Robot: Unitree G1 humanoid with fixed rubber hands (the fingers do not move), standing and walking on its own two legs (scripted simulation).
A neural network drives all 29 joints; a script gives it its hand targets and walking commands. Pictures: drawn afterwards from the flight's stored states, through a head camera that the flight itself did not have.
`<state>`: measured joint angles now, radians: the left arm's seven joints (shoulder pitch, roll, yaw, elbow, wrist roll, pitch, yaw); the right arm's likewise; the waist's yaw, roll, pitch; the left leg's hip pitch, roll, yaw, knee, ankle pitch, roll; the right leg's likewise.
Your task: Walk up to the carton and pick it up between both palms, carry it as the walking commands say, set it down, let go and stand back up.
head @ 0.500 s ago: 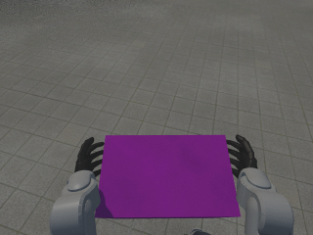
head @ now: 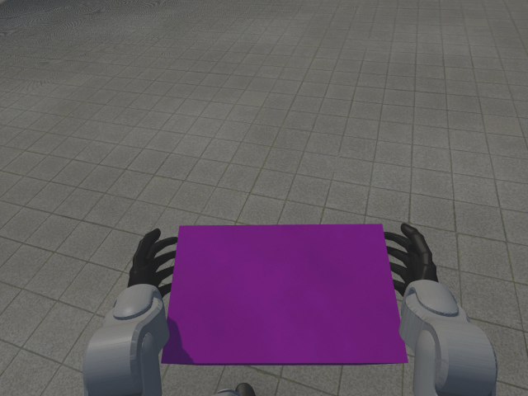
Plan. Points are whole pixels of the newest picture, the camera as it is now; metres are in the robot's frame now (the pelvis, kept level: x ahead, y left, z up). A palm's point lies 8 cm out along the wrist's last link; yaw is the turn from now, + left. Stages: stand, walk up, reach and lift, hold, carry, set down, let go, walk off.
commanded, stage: carry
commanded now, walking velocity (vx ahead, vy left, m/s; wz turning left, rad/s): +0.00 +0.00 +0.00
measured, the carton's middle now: (279, 303) +0.26 +0.00 +0.01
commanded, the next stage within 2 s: none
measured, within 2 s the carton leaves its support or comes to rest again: neither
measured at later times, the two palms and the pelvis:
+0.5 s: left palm (176, 164) +0.48 +0.17 +0.10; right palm (368, 153) +0.48 -0.16 +0.10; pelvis +0.24 +0.00 +0.00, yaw +1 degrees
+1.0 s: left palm (189, 160) +0.52 +0.17 +0.07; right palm (365, 147) +0.53 -0.17 +0.07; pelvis +0.27 -0.01 -0.01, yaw +2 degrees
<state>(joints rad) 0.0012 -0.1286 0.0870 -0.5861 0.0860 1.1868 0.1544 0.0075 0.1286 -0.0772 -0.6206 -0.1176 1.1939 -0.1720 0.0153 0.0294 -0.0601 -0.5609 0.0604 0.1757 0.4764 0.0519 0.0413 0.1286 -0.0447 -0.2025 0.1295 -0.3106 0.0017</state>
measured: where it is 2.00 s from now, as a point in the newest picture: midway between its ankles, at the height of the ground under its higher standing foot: outside the picture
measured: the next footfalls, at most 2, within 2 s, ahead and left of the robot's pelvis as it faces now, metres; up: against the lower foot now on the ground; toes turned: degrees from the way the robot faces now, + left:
left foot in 0.06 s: +0.24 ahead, +0.10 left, +0.00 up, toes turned +11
right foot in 0.38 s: +0.30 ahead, -0.12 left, +0.00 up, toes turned -10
